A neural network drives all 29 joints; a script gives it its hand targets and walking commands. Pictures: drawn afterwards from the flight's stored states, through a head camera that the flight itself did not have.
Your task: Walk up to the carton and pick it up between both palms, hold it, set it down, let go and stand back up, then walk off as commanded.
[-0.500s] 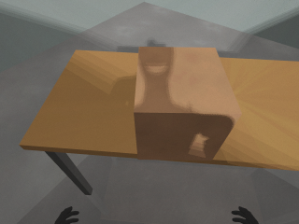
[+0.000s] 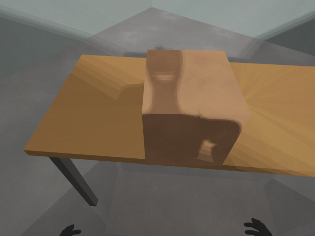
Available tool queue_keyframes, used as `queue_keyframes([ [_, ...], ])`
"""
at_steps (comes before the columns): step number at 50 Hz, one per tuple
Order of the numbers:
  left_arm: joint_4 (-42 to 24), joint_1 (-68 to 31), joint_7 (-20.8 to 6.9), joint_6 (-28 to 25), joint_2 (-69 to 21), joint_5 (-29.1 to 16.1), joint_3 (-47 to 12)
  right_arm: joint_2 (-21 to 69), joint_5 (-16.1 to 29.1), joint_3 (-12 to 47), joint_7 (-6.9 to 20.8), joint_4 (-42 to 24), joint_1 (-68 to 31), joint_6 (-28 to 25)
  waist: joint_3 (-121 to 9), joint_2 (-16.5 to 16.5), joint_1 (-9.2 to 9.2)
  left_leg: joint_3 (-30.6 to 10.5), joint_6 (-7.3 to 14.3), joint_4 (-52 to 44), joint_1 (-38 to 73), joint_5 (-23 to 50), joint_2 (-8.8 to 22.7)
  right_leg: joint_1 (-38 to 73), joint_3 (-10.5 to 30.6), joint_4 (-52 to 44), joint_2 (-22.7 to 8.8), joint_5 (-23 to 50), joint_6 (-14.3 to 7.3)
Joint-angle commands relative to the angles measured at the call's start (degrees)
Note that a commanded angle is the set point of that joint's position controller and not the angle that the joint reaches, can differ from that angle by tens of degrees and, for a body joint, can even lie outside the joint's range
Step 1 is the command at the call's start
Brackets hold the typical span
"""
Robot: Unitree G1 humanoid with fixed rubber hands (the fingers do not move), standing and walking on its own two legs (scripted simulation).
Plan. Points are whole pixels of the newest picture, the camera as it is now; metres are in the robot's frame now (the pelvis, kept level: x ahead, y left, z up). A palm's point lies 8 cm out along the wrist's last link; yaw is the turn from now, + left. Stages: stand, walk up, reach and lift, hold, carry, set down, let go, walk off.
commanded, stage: stand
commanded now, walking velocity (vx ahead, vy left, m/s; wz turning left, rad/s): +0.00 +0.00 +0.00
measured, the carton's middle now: (184, 108) +0.47 -0.03 +0.04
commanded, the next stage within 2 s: walk off in 0.92 s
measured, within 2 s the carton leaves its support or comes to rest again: neither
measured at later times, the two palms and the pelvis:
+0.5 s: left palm out of the picture +0.06 +0.27 -0.12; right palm out of the picture +0.11 -0.26 -0.10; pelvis -0.01 +0.00 +0.00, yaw +0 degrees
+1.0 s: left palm out of the picture +0.05 +0.27 -0.12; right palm out of the picture +0.10 -0.26 -0.10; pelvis -0.01 +0.00 +0.00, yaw +0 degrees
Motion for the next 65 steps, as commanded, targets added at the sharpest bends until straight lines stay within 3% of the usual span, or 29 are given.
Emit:
queue_keyframes([
  [1, 0.06, -2.30, -0.16, -1.40, 14.93, 2.59, 1.54, -14.38, 0.19, -4.14, -0.72, -0.15, -0.05, -0.90, -3.06, 0.12, -2.92, -4.53, 3.49, -4.42, 2.69, 4.94, 4.32, 0.91, 4.68, -1.29, -6.42, 7.04, -1.78],
  [55, 5.50, -2.88, -0.17, -1.24, 15.27, 2.03, 0.80, -14.54, 0.76, -3.36, -0.85, 5.49, -1.50, -0.91, -1.49, 1.57, -2.86, -5.13, 3.08, -6.73, 2.10, 2.68, 4.78, 0.44, 5.93, -3.78, -7.02, 4.98, -1.86],
  [56, 1.09, -1.96, -0.42, 0.01, 18.85, 1.45, 1.54, -17.50, 0.75, -5.38, -0.92, 2.00, -1.77, 0.66, 3.76, -0.39, -3.27, -3.69, 5.42, 1.95, -1.01, 16.85, 4.36, -6.90, 5.99, 2.44, -7.11, 19.33, -3.49],
  [57, 0.20, -1.17, -0.17, 0.27, 18.72, 1.33, 1.95, -16.88, 0.83, -5.44, -1.08, 1.41, -0.63, 0.97, 2.85, 0.51, -3.25, -2.84, 5.82, 4.18, -0.67, 18.70, 3.69, -7.79, 5.94, 3.82, -7.23, 22.68, -4.30],
  [60, -2.01, -0.73, -0.17, 1.04, 18.88, 1.46, 2.25, -16.87, 0.86, -5.97, -1.13, -0.04, 0.65, 2.20, 0.52, -0.64, -3.20, -2.01, 6.26, 8.06, 0.30, 13.44, 1.78, -9.32, 7.56, 3.26, -8.29, 19.18, -6.00],
  [62, -2.89, -1.07, -0.17, 1.56, 18.71, 1.57, 2.30, -17.09, 0.77, -6.21, -1.02, -0.64, 0.11, 2.70, 1.03, -0.35, -3.33, -3.44, 6.99, 7.50, -0.93, 9.41, 2.20, -10.68, 7.69, 4.26, -7.64, 14.05, -6.06],
  [65, -3.46, -0.84, -0.28, 2.48, 17.65, 1.51, 2.28, -18.88, 0.32, -6.50, -0.85, -1.17, -0.54, 3.10, 3.65, 3.81, -3.48, -8.77, 10.68, 1.22, -6.30, 5.07, 6.86, -11.97, 4.21, 12.36, -2.68, 1.26, -3.83],
])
